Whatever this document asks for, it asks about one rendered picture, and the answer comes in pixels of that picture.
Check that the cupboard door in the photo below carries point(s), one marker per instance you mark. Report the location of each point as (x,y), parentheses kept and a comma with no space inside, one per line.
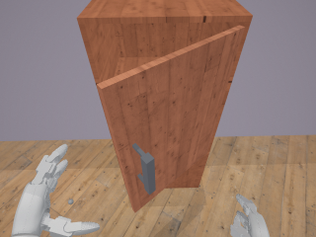
(168,107)

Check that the right robot hand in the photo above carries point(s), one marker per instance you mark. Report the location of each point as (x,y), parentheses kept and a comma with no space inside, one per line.
(254,225)

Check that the left robot hand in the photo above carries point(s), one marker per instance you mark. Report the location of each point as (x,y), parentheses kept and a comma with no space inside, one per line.
(30,216)

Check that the handle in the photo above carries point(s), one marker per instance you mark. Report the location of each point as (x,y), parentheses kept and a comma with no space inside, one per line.
(148,169)

